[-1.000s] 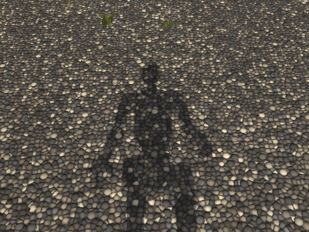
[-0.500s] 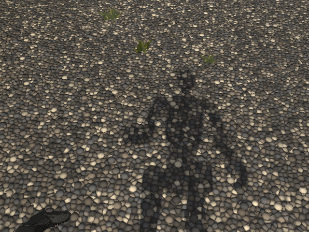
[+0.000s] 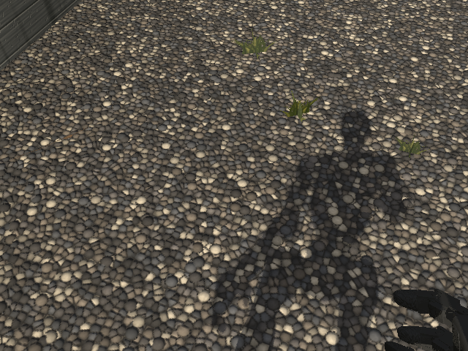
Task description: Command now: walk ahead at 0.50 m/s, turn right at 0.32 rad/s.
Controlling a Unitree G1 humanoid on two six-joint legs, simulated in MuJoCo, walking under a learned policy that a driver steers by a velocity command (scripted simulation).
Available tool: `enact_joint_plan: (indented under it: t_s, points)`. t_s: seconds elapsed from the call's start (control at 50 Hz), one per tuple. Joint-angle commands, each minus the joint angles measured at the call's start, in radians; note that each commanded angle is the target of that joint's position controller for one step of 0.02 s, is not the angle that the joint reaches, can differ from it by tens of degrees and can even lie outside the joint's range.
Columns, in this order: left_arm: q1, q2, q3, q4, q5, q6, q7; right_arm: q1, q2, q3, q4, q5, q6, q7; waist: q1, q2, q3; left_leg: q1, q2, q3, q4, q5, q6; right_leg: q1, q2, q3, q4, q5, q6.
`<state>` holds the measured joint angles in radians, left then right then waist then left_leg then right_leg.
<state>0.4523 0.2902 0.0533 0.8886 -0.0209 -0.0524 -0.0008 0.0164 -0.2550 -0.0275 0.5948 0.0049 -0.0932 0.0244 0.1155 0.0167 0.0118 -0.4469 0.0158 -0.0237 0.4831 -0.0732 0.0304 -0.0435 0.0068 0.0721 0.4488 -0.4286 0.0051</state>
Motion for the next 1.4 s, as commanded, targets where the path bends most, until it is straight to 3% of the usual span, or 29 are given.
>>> enact_joint_plan:
  t_s: [0.02, 0.04, 0.06, 0.14, 0.28, 0.4, 0.44, 0.48, 0.5, 0.52, 0.54, 0.56, 0.6, 0.64, 0.76, 0.86, 0.92, 0.94, 0.96, 0.98, 1.0, 1.02, 1.04, 1.1, 1.18, 1.24, 1.26, 1.3, 1.4]
  points:
    - [0.036, 0.003, -0.018, -0.122, 0.003, -0.033, 0.006, 0.412, -0.300, -0.104, 0.035, -0.025, 0.010, -0.018, -0.198, 0.309, -0.371, 0.841, 0.425, -0.596, -0.102, -0.177, 0.230, -0.619, 0.030, -0.012, 0.647, -0.148, -0.022]
    - [0.001, 0.106, 0.008, -0.105, -0.019, -0.036, 0.007, 0.405, -0.209, -0.085, 0.040, -0.014, 0.013, -0.015, -0.221, 0.209, -0.300, 0.772, 0.397, -0.653, -0.167, -0.350, 0.228, -0.720, -0.019, 0.059, 0.779, -0.138, -0.016]
    - [-0.080, 0.145, 0.023, -0.122, -0.026, -0.034, 0.006, 0.352, -0.162, -0.069, 0.043, -0.004, 0.010, -0.016, -0.218, 0.150, -0.168, 0.663, 0.363, -0.501, -0.183, -0.336, 0.194, -0.762, -0.055, 0.050, 0.805, -0.049, -0.020]
    - [-0.128, 0.078, 0.024, -0.133, -0.009, 0.001, 0.004, 0.200, -0.090, -0.053, 0.066, -0.018, -0.008, -0.009, -0.122, 0.110, -0.017, 0.349, 0.254, -0.188, -0.303, -0.052, 0.156, -0.625, -0.135, 0.032, 0.705, 0.130, -0.003]
    - [-0.277, 0.028, 0.008, -0.199, 0.000, 0.017, -0.024, 0.211, -0.160, -0.082, 0.129, -0.013, -0.015, -0.028, -0.133, 0.042, 0.034, 0.331, 0.239, 0.074, -0.361, 0.127, 0.149, -0.620, -0.134, -0.005, 0.392, 0.413, 0.006]
    - [-0.437, 0.052, 0.010, -0.277, 0.001, 0.021, -0.054, 0.281, -0.215, -0.102, 0.181, 0.016, 0.013, -0.034, -0.173, 0.029, 0.078, 0.473, 0.280, 0.171, -0.309, 0.181, 0.104, -0.603, -0.102, -0.082, 0.205, 0.376, -0.053]
    - [-0.411, 0.080, 0.025, -0.290, 0.005, 0.025, -0.058, 0.277, -0.244, -0.110, 0.185, 0.024, 0.028, -0.037, -0.141, 0.055, 0.037, 0.516, 0.280, 0.204, -0.186, 0.471, 0.082, -0.514, -0.046, -0.139, 0.191, 0.271, -0.092]
    - [-0.173, 0.156, 0.074, -0.233, 0.001, 0.032, -0.049, 0.262, -0.243, -0.105, 0.180, 0.030, 0.045, -0.043, -0.005, 0.043, -0.099, 0.437, 0.228, 0.261, 0.159, 0.664, 0.035, -0.171, 0.051, -0.187, 0.126, 0.279, -0.152]
    - [-0.005, 0.248, 0.111, -0.193, -0.005, 0.043, -0.028, 0.286, -0.199, -0.085, 0.162, 0.002, 0.040, -0.047, 0.054, -0.072, -0.194, 0.191, 0.182, 0.268, 0.479, 0.363, -0.017, 0.136, -0.051, 0.011, 0.102, 0.293, -0.213]
    - [-0.053, 0.357, 0.119, -0.209, -0.014, 0.032, -0.025, 0.374, -0.056, -0.036, 0.100, -0.032, 0.013, -0.033, -0.080, -0.321, -0.288, -0.241, -0.026, 0.149, 0.815, -0.513, -0.078, 0.419, -0.295, 0.598, -0.024, 0.078, -0.408]
    - [-0.030, 0.263, 0.092, -0.240, -0.006, 0.016, -0.030, 0.257, -0.142, -0.048, 0.096, 0.009, -0.022, -0.022, 0.006, -0.178, -0.363, -0.343, -0.021, -0.058, 0.899, -0.523, -0.057, 0.439, -0.337, 0.750, -0.161, -0.034, -0.410]
    - [-0.064, 0.209, 0.076, -0.229, 0.003, 0.000, -0.033, 0.168, -0.186, -0.060, 0.069, 0.042, -0.040, -0.017, 0.010, -0.131, -0.218, -0.412, 0.020, -0.054, 0.876, -0.421, -0.030, 0.343, -0.312, 0.611, -0.175, 0.047, -0.360]
    - [-0.187, 0.149, 0.056, -0.246, 0.003, -0.006, -0.028, 0.166, -0.175, -0.060, 0.086, 0.000, -0.049, -0.031, -0.075, -0.042, -0.097, -0.297, 0.091, -0.058, 0.707, -0.285, -0.026, 0.072, -0.231, 0.403, -0.170, 0.259, -0.303]
    - [-0.242, 0.124, 0.047, -0.273, 0.021, -0.008, -0.019, 0.195, -0.175, -0.067, 0.092, -0.013, -0.028, -0.028, -0.126, -0.070, -0.076, -0.187, 0.108, -0.064, 0.632, -0.233, -0.043, -0.066, -0.192, 0.332, -0.210, 0.385, -0.301]
    - [-0.206, 0.149, 0.052, -0.230, 0.015, 0.000, 0.017, 0.092, -0.088, -0.036, 0.075, -0.026, -0.001, -0.024, -0.104, -0.075, -0.034, -0.067, 0.039, 0.012, 0.261, 0.065, -0.098, -0.224, -0.086, 0.070, -0.169, 0.819, -0.227]
    - [-0.137, 0.133, 0.042, -0.179, 0.014, 0.016, 0.026, 0.005, -0.110, -0.039, 0.058, -0.016, -0.009, 0.002, -0.057, -0.099, -0.051, -0.015, -0.001, -0.014, 0.065, 0.201, -0.058, -0.117, -0.131, 0.135, -0.100, 0.700, -0.190]
    - [-0.165, 0.117, 0.037, -0.168, 0.017, 0.022, 0.026, 0.073, -0.141, -0.053, 0.079, -0.030, -0.019, 0.006, -0.105, -0.106, -0.066, 0.047, -0.007, -0.014, -0.018, 0.148, -0.005, -0.045, -0.146, 0.184, 0.031, 0.724, -0.163]
    - [-0.172, 0.103, 0.032, -0.170, 0.018, 0.022, 0.026, 0.121, -0.152, -0.057, 0.094, -0.040, -0.025, 0.002, -0.131, -0.084, -0.090, 0.151, 0.005, -0.007, -0.079, 0.311, 0.018, -0.058, -0.097, 0.166, 0.113, 0.731, -0.133]
    - [-0.129, 0.070, 0.021, -0.183, 0.036, 0.017, 0.023, 0.155, -0.202, -0.062, 0.087, -0.058, -0.029, -0.004, -0.115, 0.008, -0.186, 0.359, 0.131, -0.117, -0.014, 0.690, 0.074, -0.147, -0.022, 0.142, 0.263, 0.546, -0.088]
    - [0.022, 0.036, 0.006, -0.148, 0.027, 0.014, 0.023, 0.193, -0.184, -0.053, 0.091, -0.067, -0.015, -0.009, -0.096, 0.179, -0.318, 0.609, 0.321, -0.321, 0.026, 0.884, 0.255, -0.328, 0.064, 0.103, 0.502, 0.076, -0.013]
    - [0.020, 0.089, 0.011, -0.136, 0.022, 0.026, 0.019, 0.229, -0.105, -0.036, 0.113, -0.034, 0.002, -0.004, -0.120, 0.205, -0.372, 0.608, 0.380, -0.451, -0.024, 0.721, 0.311, -0.385, 0.057, 0.102, 0.613, -0.278, 0.026]
    - [-0.042, 0.136, 0.026, -0.146, 0.010, 0.046, 0.020, 0.195, -0.094, -0.027, 0.116, -0.012, 0.015, 0.001, -0.124, 0.123, -0.289, 0.522, 0.352, -0.455, -0.071, 0.416, 0.279, -0.429, 0.022, 0.113, 0.663, -0.265, 0.044]
    - [-0.105, 0.131, 0.030, -0.150, 0.006, 0.069, 0.028, 0.148, -0.097, -0.025, 0.113, -0.012, 0.028, 0.001, -0.120, 0.073, -0.208, 0.429, 0.314, -0.420, -0.117, 0.185, 0.237, -0.454, -0.002, 0.085, 0.676, -0.217, 0.060]
    - [-0.132, 0.079, 0.024, -0.142, 0.016, 0.112, 0.040, 0.011, -0.112, -0.024, 0.104, -0.031, 0.056, -0.004, -0.077, 0.127, -0.062, 0.143, 0.196, -0.266, -0.234, -0.163, 0.150, -0.329, -0.044, 0.018, 0.434, -0.108, 0.072]
    - [-0.095, 0.040, 0.016, -0.085, 0.029, 0.091, 0.035, 0.022, -0.112, -0.025, 0.133, -0.017, 0.069, -0.019, -0.071, 0.115, -0.115, 0.111, 0.147, -0.157, -0.206, -0.195, 0.139, -0.122, -0.024, -0.045, 0.140, 0.172, 0.042]
    - [-0.157, 0.075, 0.016, -0.107, 0.054, 0.085, 0.035, 0.065, -0.072, -0.007, 0.166, -0.020, 0.067, -0.018, -0.092, 0.043, -0.064, 0.047, 0.093, -0.119, -0.173, -0.421, 0.035, -0.076, -0.097, 0.038, -0.013, 0.251, -0.017]
    - [-0.177, 0.130, 0.031, -0.091, 0.041, 0.084, 0.037, 0.079, -0.084, -0.015, 0.162, -0.023, 0.068, -0.016, -0.138, -0.063, -0.015, 0.095, 0.032, -0.053, -0.154, -0.387, 0.002, -0.208, -0.087, 0.044, -0.006, 0.071, -0.047]
    - [-0.202, 0.066, 0.016, -0.084, 0.043, 0.064, 0.036, 0.057, -0.081, -0.014, 0.172, -0.024, 0.066, -0.020, -0.127, -0.081, 0.001, 0.197, 0.022, -0.033, -0.079, -0.264, -0.007, -0.298, -0.075, 0.039, -0.052, 0.010, -0.032]
    - [-0.180, 0.062, 0.013, -0.049, 0.030, 0.030, 0.034, 0.097, -0.071, -0.013, 0.224, -0.017, 0.070, -0.029, -0.124, -0.062, -0.031, 0.237, 0.016, -0.015, -0.021, -0.024, 0.010, -0.232, -0.066, 0.025, -0.015, 0.248, -0.010]
